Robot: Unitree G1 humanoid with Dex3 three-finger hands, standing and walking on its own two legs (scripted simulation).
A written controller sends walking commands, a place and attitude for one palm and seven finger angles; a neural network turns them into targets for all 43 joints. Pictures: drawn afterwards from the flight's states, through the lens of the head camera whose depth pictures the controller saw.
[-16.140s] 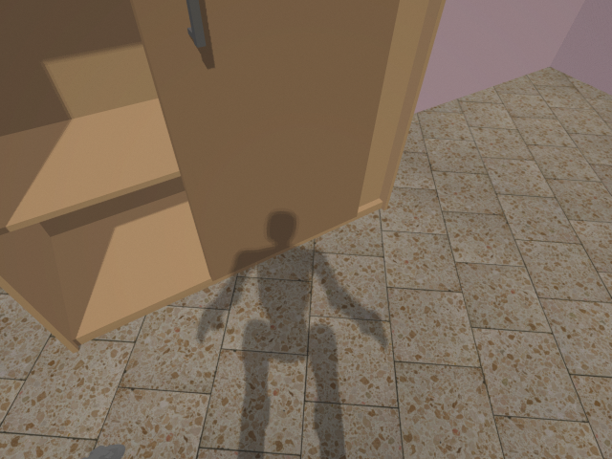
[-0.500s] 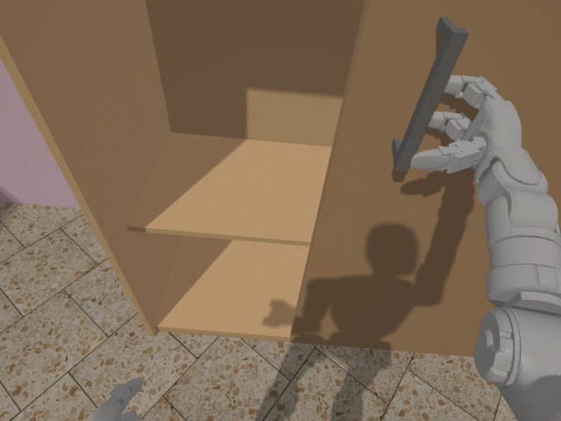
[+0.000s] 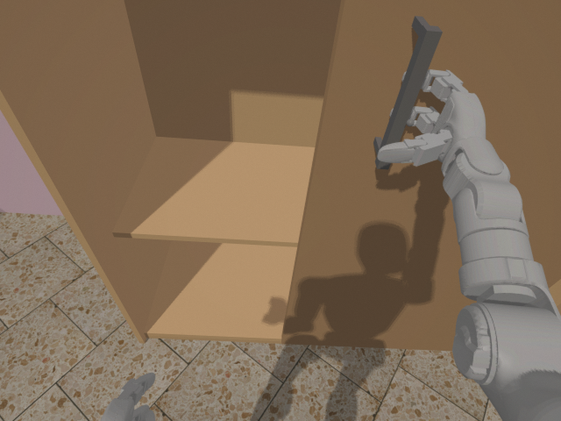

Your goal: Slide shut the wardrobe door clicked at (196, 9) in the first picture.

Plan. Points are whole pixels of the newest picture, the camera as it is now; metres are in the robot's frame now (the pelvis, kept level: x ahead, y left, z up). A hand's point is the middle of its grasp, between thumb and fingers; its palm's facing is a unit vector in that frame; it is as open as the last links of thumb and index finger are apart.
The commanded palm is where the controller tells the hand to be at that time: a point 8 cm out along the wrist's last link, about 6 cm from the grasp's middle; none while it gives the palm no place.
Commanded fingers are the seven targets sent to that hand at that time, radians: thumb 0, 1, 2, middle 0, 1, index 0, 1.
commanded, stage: slide the fingers in behind the handle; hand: right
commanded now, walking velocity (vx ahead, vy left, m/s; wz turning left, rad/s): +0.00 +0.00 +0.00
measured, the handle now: (399, 100) +0.49 -0.12 +0.25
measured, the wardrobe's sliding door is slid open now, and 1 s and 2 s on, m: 0.49 0.49 0.49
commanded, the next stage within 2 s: grip the handle and tug to test in 0.88 s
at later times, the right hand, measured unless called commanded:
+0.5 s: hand (391, 122) +0.44 -0.10 +0.24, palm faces -0.04 +1.00 +0.01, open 14.0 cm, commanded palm +0.42 -0.15 +0.24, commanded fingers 0.00 0.50 -0.30 0.30 1.20 0.30 1.20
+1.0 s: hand (387, 120) +0.45 -0.10 +0.24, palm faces -0.03 +1.00 +0.00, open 13.9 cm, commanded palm +0.42 -0.15 +0.24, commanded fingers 0.00 0.41 -0.34 0.31 1.21 0.31 1.21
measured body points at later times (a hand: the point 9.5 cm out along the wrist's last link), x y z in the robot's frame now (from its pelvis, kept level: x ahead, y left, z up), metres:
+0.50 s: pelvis +0.00 +0.00 +0.00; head +0.00 +0.03 +0.45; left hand +0.13 +0.24 -0.11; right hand +0.44 -0.15 +0.24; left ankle -0.01 +0.12 -0.74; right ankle -0.02 -0.10 -0.74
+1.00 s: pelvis +0.00 +0.01 +0.00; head +0.00 +0.03 +0.45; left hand +0.13 +0.25 -0.11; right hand +0.44 -0.15 +0.24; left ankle -0.01 +0.12 -0.74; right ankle -0.02 -0.10 -0.74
